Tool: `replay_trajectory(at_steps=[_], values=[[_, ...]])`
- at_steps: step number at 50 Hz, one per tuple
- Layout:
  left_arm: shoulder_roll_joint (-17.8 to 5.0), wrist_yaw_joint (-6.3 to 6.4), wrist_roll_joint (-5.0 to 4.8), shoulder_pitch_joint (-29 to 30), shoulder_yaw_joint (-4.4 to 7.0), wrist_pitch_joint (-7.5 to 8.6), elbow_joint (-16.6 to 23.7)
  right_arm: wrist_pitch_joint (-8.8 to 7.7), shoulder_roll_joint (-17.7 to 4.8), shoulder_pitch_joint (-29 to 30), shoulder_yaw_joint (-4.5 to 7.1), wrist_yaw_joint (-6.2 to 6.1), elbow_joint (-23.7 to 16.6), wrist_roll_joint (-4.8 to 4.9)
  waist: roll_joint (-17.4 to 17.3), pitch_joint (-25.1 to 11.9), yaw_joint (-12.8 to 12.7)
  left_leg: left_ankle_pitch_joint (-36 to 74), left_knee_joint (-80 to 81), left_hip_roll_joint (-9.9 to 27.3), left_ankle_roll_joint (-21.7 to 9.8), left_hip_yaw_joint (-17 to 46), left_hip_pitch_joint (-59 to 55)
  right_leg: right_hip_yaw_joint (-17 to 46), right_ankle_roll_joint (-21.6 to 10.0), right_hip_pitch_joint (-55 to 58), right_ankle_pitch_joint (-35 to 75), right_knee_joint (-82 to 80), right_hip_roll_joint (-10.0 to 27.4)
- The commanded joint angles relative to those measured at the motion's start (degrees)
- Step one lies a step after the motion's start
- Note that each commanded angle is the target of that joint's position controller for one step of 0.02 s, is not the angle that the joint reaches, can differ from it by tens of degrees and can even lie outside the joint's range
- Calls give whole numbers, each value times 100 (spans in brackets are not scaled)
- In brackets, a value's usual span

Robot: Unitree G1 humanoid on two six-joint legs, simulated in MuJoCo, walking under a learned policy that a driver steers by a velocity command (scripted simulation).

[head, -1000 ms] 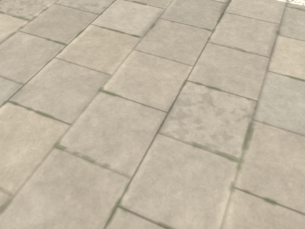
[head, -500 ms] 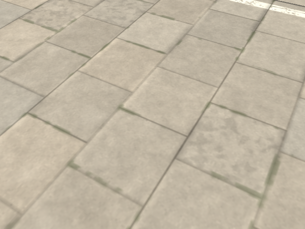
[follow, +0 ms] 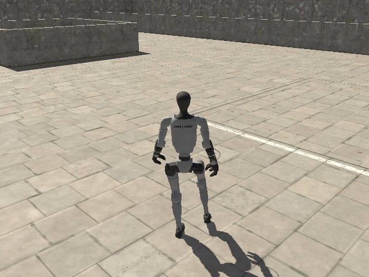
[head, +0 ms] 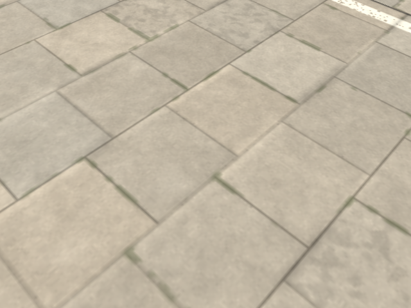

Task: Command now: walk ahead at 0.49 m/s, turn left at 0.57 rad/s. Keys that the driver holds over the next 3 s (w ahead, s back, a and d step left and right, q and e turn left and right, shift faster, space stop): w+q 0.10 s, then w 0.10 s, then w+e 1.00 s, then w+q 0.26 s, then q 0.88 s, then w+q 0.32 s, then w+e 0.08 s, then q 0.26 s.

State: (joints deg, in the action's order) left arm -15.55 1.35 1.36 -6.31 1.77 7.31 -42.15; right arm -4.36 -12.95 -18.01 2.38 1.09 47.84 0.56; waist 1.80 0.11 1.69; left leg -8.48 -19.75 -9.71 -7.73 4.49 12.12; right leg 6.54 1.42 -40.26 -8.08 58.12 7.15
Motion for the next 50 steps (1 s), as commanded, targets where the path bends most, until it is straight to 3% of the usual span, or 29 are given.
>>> replay_trajectory(at_steps=[1,5,7,9,11,12,13,14,15,16,17,18,20,22,25,30,33,34,35,36,37,38,39,40,42,45,50], values=[[-215,66,2,200,47,-39,406,-56,-919,11,231,-138,-455,66,-431,45,-7,791,691,1180,-723,1115,795,-373,146,666,1007,-1360,-353],[-307,-18,-141,870,54,19,685,13,-968,-326,255,-158,-443,115,-661,-71,304,237,351,1341,-557,1599,112,-283,148,818,1174,-2549,-637],[-421,-114,-147,942,79,100,742,46,-894,-442,228,-184,-413,110,-701,-117,336,264,23,1560,-541,1848,-395,-224,29,831,1043,-2879,-645],[-525,-185,-133,819,126,176,739,81,-892,-444,219,-204,-397,65,-846,-153,240,596,-253,1729,-491,2055,-674,-275,-166,1153,630,-3072,-683],[-702,-166,-97,-19,233,220,532,101,-813,-260,173,-184,-454,11,-972,-480,-205,1676,-946,1478,-305,1871,-712,-453,-523,2301,480,-3439,-739],[-957,-133,-38,-922,308,225,391,69,-616,-119,81,-148,-562,-66,-698,-1170,-606,1682,-2247,1226,-109,1458,-205,155,-949,3661,621,-3239,-74],[-1445,-123,1,-1852,479,150,160,-22,-403,-852,-1,-117,-524,41,817,-2017,-577,362,-4178,434,385,636,1740,2227,-1989,5903,-1,-3261,982],[-1171,-189,-156,-2065,451,96,-13,-99,-565,-1004,-12,-100,-502,96,1533,-1836,-573,-2267,-5131,396,492,500,2986,3902,-2239,6159,-1290,-4075,1516],[-738,-189,-236,-1719,328,71,84,-140,-1002,-384,82,-77,-601,144,847,-867,-599,-1931,-5520,805,429,601,3529,3615,-1964,5479,-2001,-4257,1343],[-614,-199,-212,-1318,266,9,208,-159,-985,169,67,-75,-727,72,230,-339,-546,-1446,-5482,1023,426,348,3516,2899,-1775,4720,-1647,-4357,1079],[-562,-236,-189,-1101,230,-32,251,-191,-890,446,65,-73,-816,-52,-94,62,-429,-1131,-5069,1169,448,227,3419,2426,-1723,4047,-981,-4514,809],[-498,-254,-155,-1011,201,-46,283,-213,-832,461,87,-78,-844,-130,-96,110,-276,-917,-4685,1322,476,202,3126,2093,-1630,3658,-378,-4601,582],[-478,-274,-160,-997,193,-72,277,-219,-623,313,53,-82,-845,-149,174,-13,-119,-800,-4056,1339,609,-3,2652,1563,-1595,3246,480,-4693,227],[-638,-229,-215,-1115,246,-87,241,-215,-505,550,2,-117,-952,-169,321,-63,-161,-567,-3229,1242,776,-184,2393,1162,-1632,2964,1034,-4721,83],[-842,-136,-259,-1385,315,-163,161,-242,-370,1248,-81,-98,-1112,-129,357,-56,-370,437,-1924,1051,899,-236,1787,890,-1486,2590,1000,-4651,-81],[-874,-76,-326,-1797,332,-303,93,-307,-667,1859,23,-43,-1327,-7,447,-60,-493,753,-970,836,896,-27,1186,1471,-1303,2813,256,-4271,84],[-787,-43,-320,-1642,322,-389,156,-361,-881,1395,166,-69,-1239,0,521,-199,-125,430,-412,894,652,-55,225,1715,-1054,2829,104,-3671,-58],[-600,-49,-284,-1516,262,-383,231,-373,-1051,828,248,-115,-1145,-50,434,-536,172,325,-372,1263,457,168,-701,1505,-869,2475,142,-2944,-313],[-186,-59,-182,-1472,128,-355,373,-354,-1430,-182,350,-179,-1028,-115,-377,-1317,552,96,-380,2392,72,1201,-2143,860,-618,1630,-835,-1169,-751],[25,-64,-348,-2224,41,-278,575,-243,-1813,-482,456,-150,-872,-127,-2203,-1740,172,-850,31,3527,-831,3534,-3285,201,-427,-155,-2674,263,-1191],[-573,-42,-433,-2126,168,-291,405,-228,-1283,-357,375,-129,-895,-51,-1540,-1219,262,-1821,231,3474,-827,3753,-2876,280,-332,-810,-2391,1110,-721],[-808,-51,-379,-1603,244,-337,433,-225,-945,-168,286,-133,-926,-24,-962,-589,343,-1558,293,3190,-589,2864,-2264,237,-303,-910,-1856,1348,-557],[-720,-55,-319,-1430,254,-377,432,-217,-817,161,225,-113,-957,-56,-606,-310,189,-911,441,2879,-431,2168,-1655,141,-245,-669,-1432,1280,-399],[-645,-76,-273,-1281,267,-400,484,-203,-701,387,192,-95,-934,-82,-653,-62,69,-443,593,2657,-377,1697,-1222,106,-211,-581,-1164,1102,-278],[-427,-143,-291,-1210,246,-466,563,-230,-675,524,194,-79,-856,-125,-838,86,-90,225,879,2408,-303,936,-647,-35,-180,-254,-847,983,-116],[-308,-176,-248,-951,214,-505,730,-281,-870,454,272,-79,-666,-109,-664,112,-132,1153,1027,2423,-416,301,-562,-66,-72,-385,-384,628,-61],[-203,-330,-243,-140,136,-440,974,-219,-1138,354,310,-122,-429,-66,-532,222,107,1486,987,2317,-218,-609,-699,-361,-153,-112,960,-1002,-111]])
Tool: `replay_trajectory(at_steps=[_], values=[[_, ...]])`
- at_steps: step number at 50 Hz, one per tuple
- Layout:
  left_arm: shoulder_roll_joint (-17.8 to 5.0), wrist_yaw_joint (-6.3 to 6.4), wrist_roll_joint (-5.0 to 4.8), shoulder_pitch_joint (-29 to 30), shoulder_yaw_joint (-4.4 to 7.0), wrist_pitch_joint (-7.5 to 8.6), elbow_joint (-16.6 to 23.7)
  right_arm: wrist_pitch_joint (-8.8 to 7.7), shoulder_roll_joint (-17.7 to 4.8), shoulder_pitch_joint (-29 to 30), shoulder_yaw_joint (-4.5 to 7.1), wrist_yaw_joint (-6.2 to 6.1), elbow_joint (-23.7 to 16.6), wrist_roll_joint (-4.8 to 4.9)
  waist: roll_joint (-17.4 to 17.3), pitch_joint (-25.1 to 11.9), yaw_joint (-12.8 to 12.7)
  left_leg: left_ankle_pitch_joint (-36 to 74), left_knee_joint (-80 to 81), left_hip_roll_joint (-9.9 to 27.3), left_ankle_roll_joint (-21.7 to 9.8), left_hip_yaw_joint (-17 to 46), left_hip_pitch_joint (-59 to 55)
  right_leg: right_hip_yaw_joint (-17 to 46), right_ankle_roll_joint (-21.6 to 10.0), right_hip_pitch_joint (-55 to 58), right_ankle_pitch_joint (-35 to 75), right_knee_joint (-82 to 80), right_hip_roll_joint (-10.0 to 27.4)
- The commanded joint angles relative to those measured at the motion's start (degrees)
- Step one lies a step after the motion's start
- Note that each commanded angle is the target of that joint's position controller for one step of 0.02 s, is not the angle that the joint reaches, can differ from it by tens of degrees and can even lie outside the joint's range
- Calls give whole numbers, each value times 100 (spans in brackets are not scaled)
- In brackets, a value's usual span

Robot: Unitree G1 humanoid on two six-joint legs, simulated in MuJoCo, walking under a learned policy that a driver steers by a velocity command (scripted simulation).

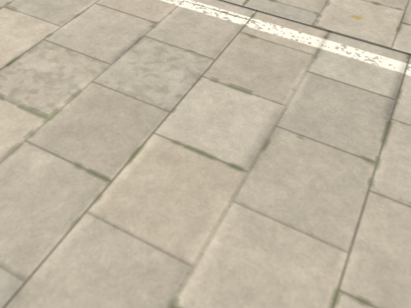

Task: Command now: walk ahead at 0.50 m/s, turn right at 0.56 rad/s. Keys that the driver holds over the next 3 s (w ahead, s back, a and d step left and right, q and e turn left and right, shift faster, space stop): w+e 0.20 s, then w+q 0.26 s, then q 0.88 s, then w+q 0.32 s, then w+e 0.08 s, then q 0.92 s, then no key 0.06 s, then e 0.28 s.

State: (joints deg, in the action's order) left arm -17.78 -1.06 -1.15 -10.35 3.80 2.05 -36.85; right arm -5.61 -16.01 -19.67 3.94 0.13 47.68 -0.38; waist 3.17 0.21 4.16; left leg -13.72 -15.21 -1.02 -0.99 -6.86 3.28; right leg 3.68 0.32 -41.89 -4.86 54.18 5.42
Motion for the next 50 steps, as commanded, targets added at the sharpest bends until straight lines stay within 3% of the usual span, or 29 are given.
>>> replay_trajectory(at_steps=[1,4,6,8,9,10,11,12,13,14,15,16,19,24,28,31,33,35,36,37,38,39,40,41,42,44,47,50], values=[[34,-130,6,476,-78,94,519,-76,-890,438,159,-32,-363,48,-645,254,-63,1960,513,1469,-853,423,123,-183,-83,130,737,-875,29],[-24,-234,-36,918,-71,85,771,0,-1081,221,198,-29,-224,136,-662,389,40,1981,401,1652,-735,259,-305,-377,-255,182,458,-1398,-28],[-132,-278,-30,988,-26,72,894,75,-1197,180,234,-36,-176,178,-719,369,-37,2803,60,1734,-624,77,-595,-593,-444,405,-83,-1630,-191],[-385,-264,14,486,113,31,856,153,-1381,186,287,-81,-181,196,-902,-55,-409,4739,-987,1675,-487,-201,-693,-952,-699,1370,-627,-1764,-628],[-631,-221,9,-396,271,13,633,194,-1355,224,273,-113,-206,202,-787,-512,-907,5148,-2129,1490,-346,-394,-370,-1052,-898,2592,-333,-2133,-913],[-1056,-106,-2,-1413,469,-38,397,167,-1151,131,186,-141,-315,104,-320,-1068,-1341,3876,-3810,1278,-113,-407,986,-243,-1193,4439,-93,-2184,-535],[-1704,-54,-13,-1241,513,6,449,16,-235,-544,-133,-20,-616,-112,1403,-1642,-610,-1679,-5909,199,190,-41,3635,3109,-2216,6390,-873,-2736,1181],[-1108,-66,17,-1609,350,68,510,-176,-774,-226,-53,81,-467,100,703,-2527,-1095,-1894,-6540,199,81,1193,3984,4302,-2339,6561,-1418,-3547,1596],[-860,-99,97,-1427,254,127,394,-207,-1018,329,37,108,-612,341,372,-1617,-1129,-1396,-6551,437,0,1138,4356,3313,-1994,5950,-868,-3563,1443],[-744,-100,64,-1028,206,159,395,-211,-899,531,-15,69,-652,300,-14,-1051,-903,-905,-6114,710,-38,1062,4198,2473,-1775,5026,-177,-3539,1225],[-557,-104,91,-639,142,184,409,-168,-850,600,-8,24,-586,193,-169,-716,-688,-611,-5743,897,-12,1039,3882,1875,-1621,4258,421,-3601,998],[-400,-111,148,-420,84,230,421,-76,-852,394,20,21,-516,176,-58,-606,-455,-390,-5543,1034,-2,1117,3462,1473,-1552,3732,765,-3775,830],[-413,-119,158,-319,97,406,206,175,-596,106,2,-1,-349,168,-10,-393,-236,79,-5197,1034,118,1095,3161,783,-1553,3128,1095,-4283,724],[-416,15,224,-503,111,444,-146,199,-452,738,14,4,-481,159,-63,100,-425,1491,-3878,761,199,1373,3762,-233,-1205,3387,1632,-4521,541],[-509,149,194,-454,112,377,-316,128,-181,1304,-80,141,-687,59,-22,213,-638,2395,-2488,513,153,816,3147,-937,-904,3414,2645,-4319,461],[-630,236,127,-530,160,217,-450,138,-248,1493,-58,280,-938,70,54,168,-715,1901,-2083,423,56,658,3308,-962,-908,4070,3006,-3854,701],[-740,303,59,-410,208,90,-443,146,-394,1369,9,365,-1074,46,168,16,-589,1155,-1944,270,-113,503,3202,-928,-853,4408,3679,-3306,837],[-789,383,12,-204,234,-22,-371,145,-667,588,155,382,-981,42,182,-416,-186,894,-1588,-81,-343,291,2273,-1034,-650,4370,4310,-2096,698],[-712,392,13,-228,198,-29,-334,129,-957,6,284,305,-876,26,-139,-767,109,1996,-1020,-151,-558,468,1285,-1210,-364,3980,3620,-892,317],[-341,351,258,-610,58,41,-168,160,-1535,-261,401,168,-949,-15,-1281,-1413,-42,4838,-1502,1125,-1163,2105,-444,-1244,15,2394,267,1030,-281],[-64,230,303,-1111,-77,110,-82,166,-1672,-53,366,134,-1142,-97,-1974,-2384,-424,5536,-1218,2376,-2476,4622,-1868,-320,290,711,-3614,2784,-1319],[-579,129,171,-868,20,148,-205,240,-1279,113,296,148,-1305,-44,-989,-2638,-68,4443,-992,2124,-2277,4157,-1628,498,185,576,-3228,3022,-862],[-629,123,51,-361,29,113,-47,293,-1014,485,221,130,-1395,24,-668,-1925,-117,3458,-868,1841,-1970,3503,-966,353,129,332,-2762,2786,-674],[-549,187,100,-186,29,43,-66,358,-838,731,172,108,-1413,119,-160,-1215,-271,2759,-660,1537,-1662,3045,-108,226,162,281,-2441,2259,-459],[-594,264,159,-120,66,-55,-44,411,-742,917,137,72,-1457,149,-247,-894,-400,2195,-474,1337,-1509,2859,582,209,188,498,-2206,1769,-331],[-448,299,183,-299,57,-176,-65,484,-850,1112,176,46,-1526,29,-704,-654,-604,1868,-237,969,-1388,2636,1429,41,264,1063,-1919,1171,-429],[-322,387,198,-323,24,-184,-123,515,-986,1016,240,-64,-1525,5,-862,-873,-549,2025,-327,896,-1390,2582,1416,66,421,1159,-1703,451,-519],[-317,412,172,-91,29,-207,-92,614,-1016,1074,260,-171,-1585,63,-954,-947,-441,723,-326,793,-1217,2802,1404,190,476,1166,-1323,-71,-539]])
Over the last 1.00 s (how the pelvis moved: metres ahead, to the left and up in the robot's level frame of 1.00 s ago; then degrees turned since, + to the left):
0.51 -0.02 0.00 -13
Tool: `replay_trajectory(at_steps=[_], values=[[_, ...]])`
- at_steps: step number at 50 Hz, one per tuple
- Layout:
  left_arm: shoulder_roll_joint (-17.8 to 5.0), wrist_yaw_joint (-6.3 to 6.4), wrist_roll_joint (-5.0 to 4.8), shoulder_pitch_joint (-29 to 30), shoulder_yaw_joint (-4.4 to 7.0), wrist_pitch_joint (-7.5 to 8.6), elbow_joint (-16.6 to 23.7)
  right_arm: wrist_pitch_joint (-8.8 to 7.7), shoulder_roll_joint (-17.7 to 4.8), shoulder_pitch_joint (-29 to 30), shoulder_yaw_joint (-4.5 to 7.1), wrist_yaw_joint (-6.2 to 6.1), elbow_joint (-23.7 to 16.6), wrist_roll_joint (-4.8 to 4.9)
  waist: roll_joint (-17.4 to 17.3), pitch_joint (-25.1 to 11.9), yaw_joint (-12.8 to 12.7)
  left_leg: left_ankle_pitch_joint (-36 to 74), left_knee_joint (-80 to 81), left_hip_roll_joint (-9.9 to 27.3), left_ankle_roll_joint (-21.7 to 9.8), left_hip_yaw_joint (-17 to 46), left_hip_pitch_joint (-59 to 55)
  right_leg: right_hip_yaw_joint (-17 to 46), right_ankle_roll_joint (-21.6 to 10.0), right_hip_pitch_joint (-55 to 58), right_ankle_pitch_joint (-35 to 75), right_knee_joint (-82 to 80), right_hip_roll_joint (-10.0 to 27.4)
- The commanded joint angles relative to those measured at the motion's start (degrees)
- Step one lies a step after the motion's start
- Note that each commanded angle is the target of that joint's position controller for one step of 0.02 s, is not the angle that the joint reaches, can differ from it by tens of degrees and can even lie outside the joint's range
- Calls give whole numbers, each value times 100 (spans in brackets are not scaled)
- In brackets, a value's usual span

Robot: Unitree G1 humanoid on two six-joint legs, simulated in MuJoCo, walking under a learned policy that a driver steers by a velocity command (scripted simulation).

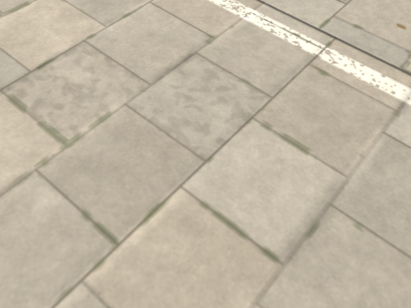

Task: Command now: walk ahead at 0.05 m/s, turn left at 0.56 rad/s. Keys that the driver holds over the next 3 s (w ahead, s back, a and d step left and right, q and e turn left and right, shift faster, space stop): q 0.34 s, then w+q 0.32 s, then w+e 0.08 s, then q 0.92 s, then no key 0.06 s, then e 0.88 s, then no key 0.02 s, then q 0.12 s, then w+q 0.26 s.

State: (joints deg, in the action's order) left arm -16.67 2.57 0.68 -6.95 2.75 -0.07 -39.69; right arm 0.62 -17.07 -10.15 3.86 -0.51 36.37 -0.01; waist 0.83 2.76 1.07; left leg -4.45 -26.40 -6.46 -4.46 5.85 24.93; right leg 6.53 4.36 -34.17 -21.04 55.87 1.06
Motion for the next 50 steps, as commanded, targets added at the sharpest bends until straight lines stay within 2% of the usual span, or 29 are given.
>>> replay_trajectory(at_steps=[1,6,9,10,11,12,13,14,15,16,17,19,21,23,29,31,32,33,34,35,36,37,38,39,40,42,46,48,50], values=[[-425,41,-21,-346,138,10,214,25,-911,153,269,-126,-477,28,-791,-1143,-100,-631,820,1297,-820,1622,-710,-80,70,426,358,-425,-123],[-456,-56,-81,-203,174,162,268,139,-888,93,283,-124,-524,13,-1050,-1041,45,-864,666,1301,-729,2174,-908,-63,-72,846,181,-1477,-271],[-499,-139,-113,-620,247,248,140,208,-831,204,268,-131,-565,113,-1049,-977,-241,-588,301,1060,-481,2287,-804,-226,-314,1800,854,-3101,-292],[-799,-131,-35,-788,341,246,116,214,-652,68,219,-139,-574,126,-657,-1038,-228,-1214,-201,755,-204,1993,-310,235,-556,2471,1072,-3479,405],[-1380,-101,133,-621,468,178,165,182,-426,-10,174,-119,-716,138,1053,-774,49,-2513,-1398,-163,177,759,884,1611,-1304,2779,1836,-3772,1633],[-1182,-119,285,-552,447,185,244,86,-849,49,306,-90,-744,47,1533,-747,-84,-3095,-2880,-168,461,377,1223,2407,-1966,2432,2523,-3950,2306],[-888,-86,226,-244,359,197,390,77,-1107,-105,413,-63,-597,44,1024,-734,25,-2749,-3692,81,587,425,1188,1944,-1921,2367,2690,-3804,2164],[-672,-62,124,-5,307,185,443,134,-1050,-259,429,-73,-414,80,692,-656,100,-2415,-4020,134,690,312,1161,1300,-1626,2338,2658,-3672,1735],[-569,-41,27,84,272,167,473,206,-904,-357,404,-103,-312,69,584,-610,89,-2123,-4375,168,792,237,1262,899,-1443,2451,2608,-3586,1473],[-523,-22,-16,72,236,146,480,261,-745,-381,361,-98,-293,81,586,-542,40,-1979,-4652,200,878,167,1321,623,-1436,2461,2823,-3573,1383],[-538,-7,-1,32,228,111,477,287,-635,-311,321,-85,-331,115,619,-476,0,-1838,-4607,241,938,-16,1295,324,-1446,2428,2867,-3624,1250],[-610,37,9,-376,264,51,393,272,-510,111,249,-50,-532,167,864,-512,-316,-1480,-3977,459,992,-334,1587,206,-1463,2905,1354,-3939,1204],[-778,68,-24,-702,326,38,319,227,-482,447,212,5,-710,159,1045,-498,-569,-1510,-3410,635,1004,-426,1705,413,-1520,3243,255,-4196,1402],[-941,47,-50,-767,389,83,293,160,-420,550,170,75,-795,126,1022,-492,-623,-1643,-2842,774,913,-525,1452,390,-1518,3255,-129,-4322,1566],[-1154,-184,-207,-598,487,250,158,32,-402,289,153,229,-667,132,947,-229,-405,-1736,-1218,803,346,-994,-110,-237,-1428,2416,-240,-4391,1656],[-1101,-244,-290,-423,470,244,101,9,-338,-209,166,254,-426,140,701,-293,-61,-1176,-313,648,145,-1231,-1026,-549,-1295,2053,-330,-3955,1571],[-918,-257,-271,-459,417,244,60,4,-412,-679,224,229,-204,148,459,-434,120,-1190,-103,450,47,-1316,-1813,-825,-1151,1640,-318,-3413,1389],[-574,-279,-165,-403,304,264,86,-11,-683,-1406,363,181,0,186,-202,-716,421,-1367,104,725,-182,-640,-2932,-1352,-832,878,-102,-1966,1030],[-28,-335,71,-133,99,347,455,-80,-1389,-1833,453,97,-59,114,-1998,-785,451,-1717,763,2329,-897,2171,-3869,-1605,-328,-1096,-1303,493,298],[-481,-356,-139,69,196,505,586,-242,-1328,-1718,404,146,-207,89,-1575,-765,588,-2741,1471,2928,-1682,3499,-3616,-666,-355,-2081,-1273,1294,65],[-816,-399,-315,204,281,577,578,-359,-964,-1549,282,167,-172,79,-1229,-256,521,-2700,1523,2815,-1542,2977,-3448,-472,-482,-2395,-750,1483,383],[-867,-431,-289,101,294,603,465,-422,-716,-1307,183,167,-161,58,-1048,-29,353,-2212,1448,2569,-1289,2295,-3213,-469,-559,-2355,-101,1340,559],[-827,-416,-135,81,293,617,351,-427,-632,-990,130,162,-219,20,-756,59,207,-1107,1398,2280,-1088,1804,-2829,-451,-526,-1979,313,1054,633],[-841,-422,-23,-8,314,613,318,-412,-620,-751,96,138,-242,9,-752,83,25,375,1365,2077,-952,1319,-2510,-480,-442,-1565,584,752,641],[-761,-433,27,-123,300,602,237,-395,-644,-650,90,91,-243,-10,-716,-43,-87,1560,1310,1915,-873,943,-2337,-580,-351,-1189,815,633,542],[-524,-420,41,-122,224,558,183,-360,-732,-627,116,-5,-158,-17,-540,-214,-150,2827,1206,1707,-807,437,-2153,-724,-181,-752,1206,105,331],[-223,-420,-21,667,81,510,380,-237,-914,-903,199,-156,83,86,-683,-187,81,2934,922,1366,-494,98,-1794,-810,-174,28,2182,-1743,-114],[-309,-466,-54,858,100,492,435,-181,-983,-1066,234,-187,181,126,-759,-277,145,2703,757,1486,-464,375,-1877,-713,-222,269,2342,-2160,-239],[-481,-485,-51,767,160,492,425,-149,-981,-1003,254,-210,199,163,-771,-363,36,2449,468,1601,-386,722,-2058,-468,-349,475,2262,-2487,-217]])
Over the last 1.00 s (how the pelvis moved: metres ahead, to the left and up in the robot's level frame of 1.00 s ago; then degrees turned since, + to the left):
0.43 -0.06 -0.01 9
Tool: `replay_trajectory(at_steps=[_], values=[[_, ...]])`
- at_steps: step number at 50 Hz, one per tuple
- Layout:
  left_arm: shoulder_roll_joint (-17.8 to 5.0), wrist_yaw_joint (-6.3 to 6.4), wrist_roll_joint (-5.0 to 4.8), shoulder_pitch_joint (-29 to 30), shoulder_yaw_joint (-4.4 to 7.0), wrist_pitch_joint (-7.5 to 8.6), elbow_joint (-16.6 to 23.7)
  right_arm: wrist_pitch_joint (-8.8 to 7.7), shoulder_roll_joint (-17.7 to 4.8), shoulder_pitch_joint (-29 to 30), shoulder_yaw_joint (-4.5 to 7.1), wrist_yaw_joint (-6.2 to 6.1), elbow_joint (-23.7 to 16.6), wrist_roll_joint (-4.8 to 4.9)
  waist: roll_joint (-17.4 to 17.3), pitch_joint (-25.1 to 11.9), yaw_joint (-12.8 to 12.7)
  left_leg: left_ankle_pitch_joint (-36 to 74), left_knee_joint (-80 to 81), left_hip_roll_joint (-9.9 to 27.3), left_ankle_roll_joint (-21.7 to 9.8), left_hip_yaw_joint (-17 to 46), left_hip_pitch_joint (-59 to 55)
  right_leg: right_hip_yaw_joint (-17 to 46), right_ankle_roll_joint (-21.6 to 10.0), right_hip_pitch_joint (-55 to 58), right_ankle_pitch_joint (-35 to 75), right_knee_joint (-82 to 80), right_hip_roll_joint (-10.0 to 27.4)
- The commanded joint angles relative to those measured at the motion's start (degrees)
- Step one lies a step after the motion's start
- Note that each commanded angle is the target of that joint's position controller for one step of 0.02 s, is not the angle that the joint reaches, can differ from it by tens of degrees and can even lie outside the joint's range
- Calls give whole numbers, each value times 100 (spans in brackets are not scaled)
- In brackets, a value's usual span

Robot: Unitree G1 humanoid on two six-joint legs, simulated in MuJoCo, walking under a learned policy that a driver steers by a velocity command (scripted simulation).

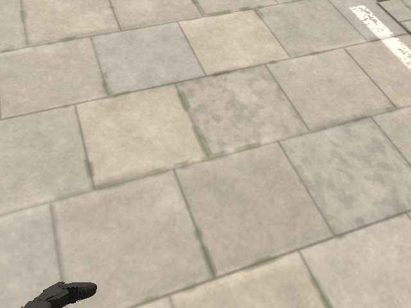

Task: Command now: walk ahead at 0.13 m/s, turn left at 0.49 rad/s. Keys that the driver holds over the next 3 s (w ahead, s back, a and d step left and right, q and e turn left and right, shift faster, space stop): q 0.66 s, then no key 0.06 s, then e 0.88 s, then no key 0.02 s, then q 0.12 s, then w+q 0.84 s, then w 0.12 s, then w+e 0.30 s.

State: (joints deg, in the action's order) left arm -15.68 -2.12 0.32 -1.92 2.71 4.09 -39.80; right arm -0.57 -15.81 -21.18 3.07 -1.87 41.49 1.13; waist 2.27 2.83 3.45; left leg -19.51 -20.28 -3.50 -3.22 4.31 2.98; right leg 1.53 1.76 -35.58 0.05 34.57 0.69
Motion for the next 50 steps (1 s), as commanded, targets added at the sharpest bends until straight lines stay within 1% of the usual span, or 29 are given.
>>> replay_trajectory(at_steps=[1,3,4,5,6,7,8,9,11,15,18,21,23,24,25,26,27,28,29,30,32,37,41,44,45,46,47,48,50], values=[[-674,-12,-1,141,201,86,408,-22,-1108,191,344,-80,-334,50,-938,-430,-279,3946,-333,1333,-459,1027,59,89,-171,781,35,-475,-183],[-844,50,72,-416,285,139,272,-14,-1029,457,327,-65,-443,45,-903,-732,-582,4251,-1112,1023,-273,1082,92,-77,-396,1736,390,-998,-251],[-1063,104,173,-818,329,178,270,-25,-793,466,252,-39,-573,-15,-564,-1319,-729,3521,-2065,630,-53,985,570,276,-695,2995,1796,-935,306],[-1383,182,285,-1187,364,138,294,-42,-346,-148,120,-11,-645,-154,758,-2149,-537,-23,-3939,-93,318,659,2103,1709,-1497,4921,4348,-443,1875],[-1119,167,184,-1241,312,27,273,-30,-633,-812,139,34,-526,-63,1484,-3031,-391,-2402,-5239,-346,506,683,2725,3132,-2238,5361,3711,-806,2726],[-817,187,64,-872,235,-75,426,65,-1169,-626,314,41,-404,49,673,-2425,-408,-1905,-5703,57,632,691,2984,2699,-2053,4633,2043,-1142,2450],[-583,235,18,-551,169,-157,468,171,-1223,-110,347,15,-506,92,396,-1649,-406,-1479,-5687,271,715,349,3214,1969,-1782,3907,944,-1341,2076],[-464,259,19,-245,115,-221,448,300,-1124,55,344,-32,-520,87,280,-1098,-305,-1229,-5467,453,790,229,3156,1479,-1635,3095,147,-1584,1752],[-641,286,112,103,169,-264,403,476,-855,-57,308,-82,-539,24,596,-625,-89,-821,-4972,537,836,-94,2437,700,-1444,1820,-475,-2000,1326],[-810,343,79,136,263,-238,306,438,-591,274,196,-55,-736,-63,514,-774,-223,-448,-3794,763,718,-280,2124,235,-1639,1936,-118,-2084,1552],[-994,360,25,147,321,-322,249,416,-654,473,187,47,-845,-60,512,-900,-278,-112,-3085,823,562,-401,1766,87,-1627,2048,-316,-2081,1724],[-1098,333,-63,154,352,-396,161,434,-750,453,239,127,-863,-55,506,-840,-214,38,-2381,751,358,-604,1445,-63,-1416,2102,-899,-1941,1789],[-975,324,-132,112,326,-461,54,428,-764,172,304,146,-725,-80,326,-812,-56,429,-1466,503,97,-804,822,-375,-1018,1866,-1419,-1437,1606],[-765,306,-145,-99,287,-502,-69,422,-901,-27,373,116,-669,-119,-100,-619,-21,709,-827,550,-138,-416,525,-670,-618,1469,-1916,-730,1317],[-418,257,15,-328,199,-527,-36,405,-1510,-60,511,1,-796,-125,-1833,-388,-223,1894,39,1925,-732,1663,136,-1366,49,258,-3068,1180,485],[-647,313,38,267,273,-494,297,292,-1876,236,535,26,-1034,-283,-2003,-242,-78,1713,461,2518,-1613,2845,860,-436,140,-433,-3778,2339,-110],[-822,355,-22,478,338,-490,319,155,-1634,442,483,66,-1042,-352,-1416,-273,-58,1168,584,2280,-1493,2463,965,20,28,-461,-3362,2884,6],[-846,381,-62,288,375,-502,245,64,-1453,723,431,74,-1045,-279,-1206,-263,-264,877,514,2000,-1139,2057,962,145,-53,-464,-2763,2929,96],[-838,426,-9,89,403,-517,80,40,-1234,950,373,68,-1078,-172,-956,-373,-362,794,404,1779,-880,1795,853,179,-31,-411,-2390,2945,147],[-829,444,48,-25,412,-519,25,36,-1111,1074,314,44,-1100,-112,-1029,-443,-410,1193,320,1655,-810,1609,835,159,41,-323,-2106,3041,115],[-750,411,8,-113,402,-481,16,47,-954,1016,239,-7,-1140,-135,-1012,-708,-444,1991,165,1491,-829,1419,675,167,149,-81,-1830,3174,19],[-530,332,-59,-31,266,-457,-9,108,-888,863,214,-55,-1098,-152,-1028,-876,-245,2439,-85,1436,-868,1270,86,126,317,247,-1766,1781,58],[-433,206,-86,-177,163,-462,-102,124,-570,967,61,50,-943,-265,-1117,-794,-152,2181,-112,1432,-937,1128,665,-57,267,1469,-2027,679,205],[-427,147,-63,-413,112,-415,-176,88,-526,1107,10,129,-729,-221,-902,-548,-389,1849,-256,1272,-683,986,1002,-201,96,2307,-910,-945,112],[-619,156,5,-424,128,-397,-149,41,-579,968,33,122,-660,-227,-751,-544,-343,1581,-366,1090,-450,908,1019,13,-5,2509,-266,-1109,208],[-1049,187,39,-413,196,-383,-48,0,-658,814,65,99,-663,-307,-242,-590,-134,1111,-778,724,-181,628,1047,509,-190,2543,1047,-910,634],[-1307,189,-54,-325,274,-388,-81,-32,-664,661,92,75,-675,-352,422,-612,73,850,-923,293,64,141,1059,734,-541,2347,1030,-781,758],[-1200,175,-112,-264,279,-387,-46,-31,-701,937,108,15,-702,-354,699,-544,-98,813,-1107,186,244,-118,883,1072,-769,1965,417,-1016,823],[-1010,206,-103,-253,237,-368,-22,37,-654,1253,165,-74,-771,-265,782,-516,-198,816,-1358,186,277,-265,890,1401,-851,1838,195,-1111,879]])
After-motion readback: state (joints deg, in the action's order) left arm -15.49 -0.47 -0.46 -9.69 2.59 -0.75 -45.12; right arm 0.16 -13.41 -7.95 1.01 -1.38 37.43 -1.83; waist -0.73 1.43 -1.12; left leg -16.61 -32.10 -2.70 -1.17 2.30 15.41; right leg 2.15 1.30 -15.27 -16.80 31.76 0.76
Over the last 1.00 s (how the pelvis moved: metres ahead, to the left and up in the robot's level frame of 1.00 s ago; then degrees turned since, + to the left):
0.14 0.06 0.01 32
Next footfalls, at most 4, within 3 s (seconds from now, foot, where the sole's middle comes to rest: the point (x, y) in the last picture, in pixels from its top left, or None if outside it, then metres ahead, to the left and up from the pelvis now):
0.08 right None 0.22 -0.11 -0.78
0.48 left None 0.10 0.13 -0.78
0.90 right None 0.19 -0.09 -0.78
1.44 right None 0.16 -0.12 -0.78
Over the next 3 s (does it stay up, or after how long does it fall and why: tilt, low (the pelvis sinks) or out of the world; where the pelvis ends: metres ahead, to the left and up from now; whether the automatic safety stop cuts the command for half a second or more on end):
stays up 0.60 0.14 0.00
